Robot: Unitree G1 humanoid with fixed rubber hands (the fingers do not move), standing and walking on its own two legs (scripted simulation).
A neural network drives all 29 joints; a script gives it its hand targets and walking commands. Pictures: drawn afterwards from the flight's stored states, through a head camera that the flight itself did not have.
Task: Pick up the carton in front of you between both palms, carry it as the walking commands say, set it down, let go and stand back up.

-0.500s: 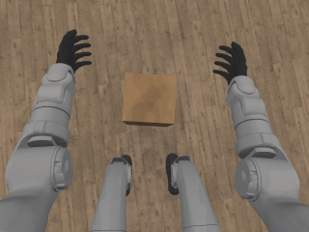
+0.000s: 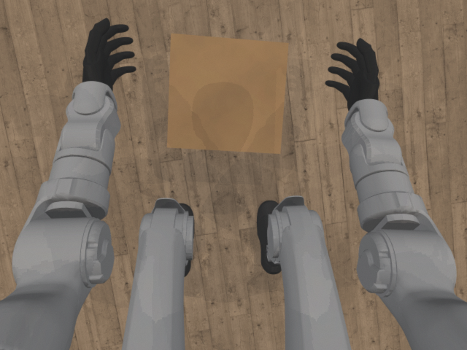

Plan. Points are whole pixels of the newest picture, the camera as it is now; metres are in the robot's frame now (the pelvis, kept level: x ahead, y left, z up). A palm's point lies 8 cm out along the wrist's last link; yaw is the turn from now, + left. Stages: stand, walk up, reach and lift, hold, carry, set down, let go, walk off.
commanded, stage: reach and lift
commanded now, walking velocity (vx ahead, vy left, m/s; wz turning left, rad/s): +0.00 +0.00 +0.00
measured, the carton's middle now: (225, 104) +0.48 +0.01 -0.38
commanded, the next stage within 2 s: none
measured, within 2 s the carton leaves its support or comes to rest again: leaves its support in 1.22 s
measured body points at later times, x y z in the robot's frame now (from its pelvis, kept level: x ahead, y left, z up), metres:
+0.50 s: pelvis -0.03 +0.00 -0.13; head +0.33 +0.01 +0.12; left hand +0.50 +0.19 -0.33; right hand +0.50 -0.19 -0.32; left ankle +0.08 +0.13 -0.47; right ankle +0.09 -0.13 -0.47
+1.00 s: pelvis -0.03 +0.00 -0.12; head +0.33 +0.00 +0.14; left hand +0.50 +0.16 -0.31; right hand +0.49 -0.15 -0.31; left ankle +0.08 +0.13 -0.47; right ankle +0.09 -0.13 -0.47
